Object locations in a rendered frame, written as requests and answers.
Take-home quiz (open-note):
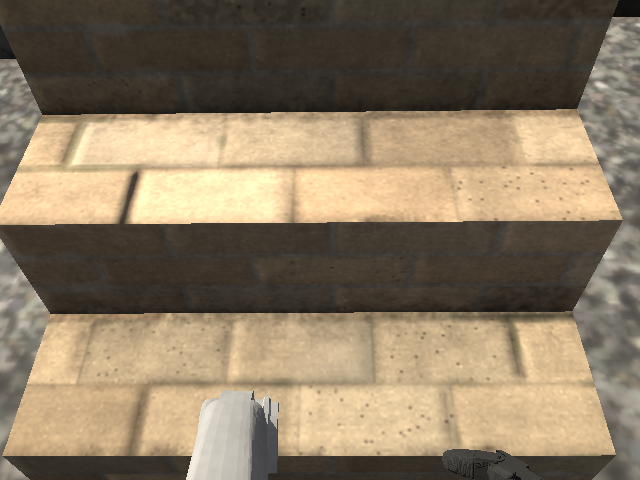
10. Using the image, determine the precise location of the left robot thigh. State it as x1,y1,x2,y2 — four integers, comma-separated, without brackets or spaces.
186,390,279,480

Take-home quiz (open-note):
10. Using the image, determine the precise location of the robot right hand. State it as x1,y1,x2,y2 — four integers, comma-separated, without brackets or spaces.
442,449,544,480

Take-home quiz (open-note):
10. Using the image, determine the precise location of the left robot shin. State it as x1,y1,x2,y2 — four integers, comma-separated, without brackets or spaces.
198,398,219,428

